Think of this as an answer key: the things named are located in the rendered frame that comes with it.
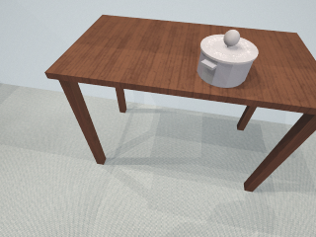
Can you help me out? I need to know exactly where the pot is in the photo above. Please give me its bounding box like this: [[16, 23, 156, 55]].
[[197, 51, 253, 88]]

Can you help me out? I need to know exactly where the table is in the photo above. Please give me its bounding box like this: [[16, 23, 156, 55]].
[[44, 15, 316, 192]]

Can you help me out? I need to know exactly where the lid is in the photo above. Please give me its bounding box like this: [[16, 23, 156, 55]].
[[200, 35, 259, 65]]

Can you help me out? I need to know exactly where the knob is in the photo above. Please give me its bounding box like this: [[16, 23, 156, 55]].
[[223, 30, 240, 46]]

